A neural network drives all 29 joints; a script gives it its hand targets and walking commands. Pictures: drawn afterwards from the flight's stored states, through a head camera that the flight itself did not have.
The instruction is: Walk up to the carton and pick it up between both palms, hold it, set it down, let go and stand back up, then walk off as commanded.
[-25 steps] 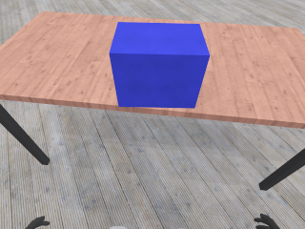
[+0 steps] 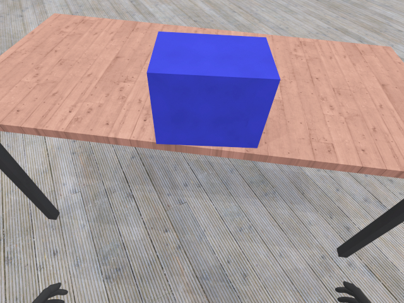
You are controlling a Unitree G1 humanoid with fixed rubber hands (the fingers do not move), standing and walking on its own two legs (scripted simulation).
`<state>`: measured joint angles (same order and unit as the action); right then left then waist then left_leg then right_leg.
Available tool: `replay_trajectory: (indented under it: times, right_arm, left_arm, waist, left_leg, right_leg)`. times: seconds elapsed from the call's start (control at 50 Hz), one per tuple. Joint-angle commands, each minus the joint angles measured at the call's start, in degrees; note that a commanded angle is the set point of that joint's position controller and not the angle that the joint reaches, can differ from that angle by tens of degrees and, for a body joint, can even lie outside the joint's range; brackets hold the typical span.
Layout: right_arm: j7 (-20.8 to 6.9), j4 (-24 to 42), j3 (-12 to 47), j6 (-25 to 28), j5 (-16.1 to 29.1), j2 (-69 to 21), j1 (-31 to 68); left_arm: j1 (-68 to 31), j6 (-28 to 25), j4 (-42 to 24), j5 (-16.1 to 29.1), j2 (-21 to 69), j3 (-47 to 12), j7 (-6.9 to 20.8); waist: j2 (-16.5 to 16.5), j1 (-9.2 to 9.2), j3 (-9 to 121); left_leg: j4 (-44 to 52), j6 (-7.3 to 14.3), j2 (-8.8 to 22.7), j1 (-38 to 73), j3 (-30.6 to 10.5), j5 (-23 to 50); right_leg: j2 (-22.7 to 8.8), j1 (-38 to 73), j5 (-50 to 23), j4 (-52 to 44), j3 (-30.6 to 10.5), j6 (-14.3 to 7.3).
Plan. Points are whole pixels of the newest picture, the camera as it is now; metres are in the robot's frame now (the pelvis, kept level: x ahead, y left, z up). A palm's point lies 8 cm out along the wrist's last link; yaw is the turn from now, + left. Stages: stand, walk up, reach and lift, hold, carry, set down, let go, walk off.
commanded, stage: walk up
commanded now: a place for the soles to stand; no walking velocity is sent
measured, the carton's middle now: (209, 92) +0.60 -0.02 +0.08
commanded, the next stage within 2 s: none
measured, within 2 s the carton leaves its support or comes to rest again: neither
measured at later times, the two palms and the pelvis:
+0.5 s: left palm out of the picture +0.12 +0.38 -0.06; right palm (338, 296) +0.15 -0.27 -0.07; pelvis +0.06 +0.05 +0.01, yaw +3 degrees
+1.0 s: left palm (33, 266) +0.20 +0.32 -0.05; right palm (333, 250) +0.25 -0.31 -0.10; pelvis +0.14 +0.00 +0.01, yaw +2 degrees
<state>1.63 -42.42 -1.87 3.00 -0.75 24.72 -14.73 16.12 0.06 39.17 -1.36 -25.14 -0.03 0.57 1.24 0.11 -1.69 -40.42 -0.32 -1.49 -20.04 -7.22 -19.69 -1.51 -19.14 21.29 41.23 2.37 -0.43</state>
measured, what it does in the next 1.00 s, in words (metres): walks ahead: right foot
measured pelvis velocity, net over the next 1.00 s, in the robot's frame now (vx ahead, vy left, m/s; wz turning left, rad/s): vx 0.14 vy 0.00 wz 0.04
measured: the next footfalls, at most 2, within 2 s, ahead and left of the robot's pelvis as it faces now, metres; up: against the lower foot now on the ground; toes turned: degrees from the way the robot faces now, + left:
right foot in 0.76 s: +0.23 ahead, -0.10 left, +0.00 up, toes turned +1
left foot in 1.16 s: +0.21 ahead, +0.16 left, +0.00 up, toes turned -3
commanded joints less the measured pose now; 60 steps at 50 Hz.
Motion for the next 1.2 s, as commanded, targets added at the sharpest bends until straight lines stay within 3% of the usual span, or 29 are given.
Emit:
replay_trajectory:
  times: [0.0, 0.04, 0.08, 0.1, 0.14, 0.16, 0.22, 0.3, 0.32, 0.34, 0.36, 0.38, 0.42, 0.46, 0.58, 0.64, 0.68, 0.7, 0.72, 0.74, 0.76, 0.78, 0.86, 0.94, 1.0, 1.02, 1.1, 1.14, 1.18]
  right_arm:
    - [0.22, -0.23, -2.24, 1.34, 0.32, 9.75, 1.21]
    - [0.32, -1.28, -2.71, 1.86, 0.18, 10.53, -0.34]
    - [-2.74, 2.22, -5.11, 1.79, -1.44, 15.29, -1.04]
    - [-3.17, 2.97, -4.95, 1.65, -1.73, 15.04, 0.62]
    - [-3.74, 4.19, -4.58, 1.52, -1.34, 13.81, 2.80]
    - [-3.88, 4.97, -4.39, 1.57, -1.54, 12.02, 4.85]
    - [-4.04, 5.98, -4.24, 2.41, -1.19, 11.87, 5.37]
    - [-4.36, 3.28, -5.29, 3.27, -0.22, 10.99, -1.76]
    - [-3.86, 0.87, -6.87, 3.34, -0.20, 12.79, -8.76]
    - [-3.34, -0.93, -8.67, 3.13, -0.76, 16.80, -15.24]
    - [-2.60, 0.43, -9.19, 3.34, -0.49, 21.32, -18.19]
    - [-2.27, 0.71, -8.34, 3.02, 0.61, 19.58, -15.09]
    - [-2.20, 1.07, -7.23, 2.50, 0.44, 17.71, -9.69]
    - [-2.20, 2.23, -6.46, 2.50, 0.28, 15.31, -5.51]
    - [-2.65, 4.96, -7.04, 2.36, 0.47, 17.35, -3.85]
    - [-2.63, 5.64, -6.20, 1.40, 0.43, 15.49, -0.91]
    - [-2.32, 5.82, -5.02, 0.56, 0.58, 12.09, 0.30]
    - [-2.22, 5.02, -4.03, 0.29, 0.70, 8.86, -2.94]
    - [-2.22, 5.63, -2.93, 0.24, 1.42, 5.86, -5.88]
    - [-1.79, 4.24, -3.07, -0.88, 1.04, 7.82, -7.59]
    - [-1.39, 3.07, -4.41, -1.41, 1.12, 12.64, -6.94]
    - [-1.38, 1.64, -5.01, -1.24, 0.91, 14.15, -6.84]
    - [-2.10, 0.71, -3.93, -0.91, 0.40, 8.91, -4.53]
    - [-1.75, 0.32, -3.58, -1.47, 0.82, 8.07, -1.79]
    - [-1.28, -0.77, -3.43, -1.28, 1.04, 8.47, -2.21]
    - [-1.12, -1.31, -3.85, -1.13, 0.54, 8.70, -2.50]
    - [-0.50, -2.92, -4.61, -0.67, -1.15, 10.09, -4.97]
    - [-0.50, -0.67, -4.70, -0.10, -1.96, 13.89, -0.19]
    - [-1.24, 1.15, -4.31, -0.24, -1.32, 15.16, 6.74]
  left_arm:
    - [-3.60, -2.18, 0.06, 0.08, -13.38, 5.75, 0.29]
    - [-4.87, -1.73, -0.26, 0.15, -11.78, 5.13, 0.29]
    - [1.97, -3.88, -0.76, 0.59, -16.20, 7.37, 1.05]
    - [2.75, -4.22, -0.79, 0.37, -16.57, 7.62, 1.21]
    - [4.77, -5.13, -0.30, -0.03, -17.66, 8.09, 1.26]
    - [8.39, -5.61, 0.80, 0.04, -18.84, 8.48, 1.00]
    - [10.21, -6.03, 1.08, 0.32, -19.75, 9.70, 0.60]
    - [1.95, -4.92, -1.22, 0.40, -16.96, 7.22, 1.28]
    - [-1.11, -4.72, -2.89, 0.77, -14.00, 5.92, 1.32]
    - [-2.87, -4.46, -4.52, 0.94, -10.33, 4.75, 1.11]
    - [-0.56, -4.24, -5.79, 0.84, -8.97, 4.57, 0.73]
    - [-0.07, -3.72, -4.47, 1.03, -13.60, 5.55, 0.10]
    - [-0.08, -3.89, -3.76, 1.49, -13.84, 5.69, 0.63]
    - [3.55, -4.25, -3.11, 1.57, -12.60, 5.76, 1.17]
    - [1.68, -3.81, -2.66, 0.87, -13.28, 6.15, 2.31]
    - [4.89, -4.53, -0.48, 1.01, -12.95, 6.43, 1.79]
    - [14.22, -5.22, 2.08, 1.01, -12.28, 6.86, 0.30]
    - [17.32, -5.70, 2.86, 0.53, -14.37, 7.74, -0.45]
    - [16.25, -5.74, 1.72, -0.16, -17.93, 8.53, -0.94]
    - [12.76, -5.67, 0.43, 0.26, -19.12, 8.23, -0.94]
    - [10.22, -5.23, -0.04, 0.69, -20.20, 8.40, -0.57]
    - [8.03, -5.18, -0.26, 0.78, -20.02, 8.31, -0.59]
    - [8.93, -5.63, -0.06, 0.61, -14.89, 6.48, -1.05]
    - [7.28, -4.94, -0.65, 0.54, -13.95, 6.11, -1.18]
    - [4.09, -3.64, -1.39, 0.76, -14.50, 6.08, -0.94]
    - [2.44, -3.05, -1.86, 0.70, -14.19, 5.70, -0.80]
    - [0.17, -2.22, -2.23, 1.33, -10.67, 3.70, -0.81]
    - [2.23, -1.93, -2.09, 1.93, -6.03, 2.30, -0.76]
    - [4.31, -1.84, 0.89, 1.06, -10.91, 4.04, -1.04]
  waist:
    - [3.60, -0.02, 2.29]
    - [2.69, -0.96, 3.06]
    - [-4.67, 1.00, 2.28]
    - [-4.23, 1.81, -0.99]
    - [-1.15, 2.96, -3.01]
    - [4.06, 4.53, -2.91]
    - [3.40, 5.17, -2.14]
    - [6.05, -1.60, 0.81]
    - [0.11, -5.79, 4.36]
    - [-10.55, -8.99, 5.59]
    - [-18.38, -8.71, 6.24]
    - [-7.08, -6.77, 4.81]
    - [-3.31, -3.70, -2.14]
    - [-4.73, -1.41, -4.12]
    - [-11.88, -1.92, -3.85]
    - [-11.09, 0.44, -3.30]
    - [-5.48, 5.62, 0.94]
    - [4.05, 6.79, 4.20]
    - [13.88, 4.99, 4.45]
    - [8.72, 1.81, 1.34]
    - [3.76, 1.77, 0.86]
    - [5.95, 1.16, -0.96]
    - [4.96, 0.69, -0.58]
    - [7.31, 1.96, 2.36]
    - [11.47, 1.51, 3.01]
    - [8.07, 1.09, 3.13]
    - [3.93, -1.91, 2.82]
    - [-10.24, 0.14, -0.76]
    - [-9.96, 1.40, -4.68]
  left_leg:
    - [0.93, 3.15, 0.61, -1.80, 3.69, 3.76]
    - [4.72, 3.85, 1.76, 3.28, 1.18, 9.02]
    - [7.49, 9.19, 4.02, -3.26, -10.27, -20.10]
    - [9.03, 9.82, 4.00, -7.68, -12.97, -26.10]
    - [4.95, 7.96, 1.59, -15.89, -8.87, -22.88]
    - [-2.46, 5.56, 0.01, -21.08, -0.33, -12.68]
    - [-4.76, 3.33, 3.69, -25.85, 4.65, -8.79]
    - [9.29, 3.70, -1.03, 2.18, 9.02, 1.86]
    - [9.65, 4.49, -1.19, 17.63, 5.56, 5.00]
    - [14.43, 8.03, 5.75, 28.48, -9.92, -2.68]
    - [23.41, 12.46, 19.23, 30.67, -36.12, -4.52]
    - [20.52, 15.48, 21.10, 28.74, -37.30, -1.58]
    - [18.99, 17.04, 19.27, 17.53, -28.49, 3.93]
    - [18.53, 14.70, 15.07, 10.70, -18.76, 9.83]
    - [21.70, 14.69, 13.26, 4.78, -13.20, -8.66]
    - [13.67, 11.65, 9.46, -1.22, -5.09, 1.00]
    - [-0.60, 8.60, 6.99, -2.63, -1.33, 13.57]
    - [-11.96, 6.66, 3.38, -4.49, 2.12, 11.22]
    - [-21.19, 3.96, -1.94, -13.17, 4.16, -2.00]
    - [-23.81, 2.56, -3.59, -16.49, 3.49, -12.25]
    - [-24.43, 3.05, -1.29, -14.75, 2.35, -15.31]
    - [-24.67, 2.89, 0.76, -15.18, 2.91, -15.03]
    - [-17.30, 1.11, 2.99, -11.66, 4.90, -4.38]
    - [-11.23, 0.16, 3.04, -6.65, 7.83, -3.14]
    - [-5.97, -0.19, 2.50, -0.30, 8.86, 0.36]
    - [-3.85, -0.03, 1.90, 2.42, 10.06, 2.75]
    - [9.70, 2.59, 1.56, 11.75, 4.23, 3.56]
    - [23.15, 8.05, 14.78, 6.70, -22.28, -10.47]
    - [24.48, 13.10, 17.39, -5.74, -22.62, -17.36]
  right_leg:
    - [-12.74, 4.68, -6.74, -15.52, -15.57, -9.31]
    - [-9.43, 1.45, -11.69, -11.01, -10.59, -6.62]
    - [-7.79, 0.93, 22.31, -7.83, -12.67, -7.02]
    - [-6.94, -0.62, 25.71, -8.88, -14.77, -7.11]
    - [-9.62, 5.01, 27.91, -14.53, -20.19, -8.66]
    - [-14.74, 12.96, 28.75, -21.07, -24.78, -11.21]
    - [-22.06, 24.35, 1.62, -21.85, -25.98, -15.33]
    - [-12.81, 4.27, -12.37, -10.06, -7.66, -8.98]
    - [-8.12, -7.26, -12.39, -0.29, -1.80, -5.50]
    - [-1.88, -20.52, -5.53, 17.27, 3.60, -2.63]
    - [3.18, -29.62, 11.33, 25.88, 1.17, -0.37]
    - [1.06, -28.46, 12.84, 24.51, -3.26, -0.98]
    - [-2.28, -24.95, 10.40, 21.65, -5.70, -1.77]
    - [-3.43, -19.06, 6.05, 15.37, -4.98, -1.65]
    - [-3.52, -12.82, -4.16, 5.87, -1.85, -0.44]
    - [-1.30, -1.31, -7.91, -3.47, 0.78, -0.46]
    - [1.22, 11.29, -13.24, -11.68, 2.30, -0.70]
    - [-0.07, 15.99, -12.29, -13.59, -1.69, -0.36]
    - [-11.45, 18.41, -6.26, -18.46, -22.67, -3.31]
    - [-19.19, 14.68, 0.45, -24.67, -36.50, -7.02]
    - [-21.41, 11.54, 9.94, -26.31, -39.35, -10.86]
    - [-20.71, 9.12, 12.96, -26.32, -38.29, -12.81]
    - [-12.58, 7.08, -14.38, -20.97, -18.28, -10.11]
    - [-10.56, 6.31, -25.77, -16.61, -13.68, -11.25]
    - [-9.72, 1.93, -20.02, -14.26, -13.45, -10.70]
    - [-9.48, -0.60, -17.20, -12.55, -12.40, -10.46]
    - [-8.29, -9.01, -4.66, -6.27, -11.42, -6.35]
    - [0.48, -14.09, 6.75, 3.98, -4.92, -1.78]
    - [-0.25, -6.06, 8.65, 7.22, -4.26, -0.82]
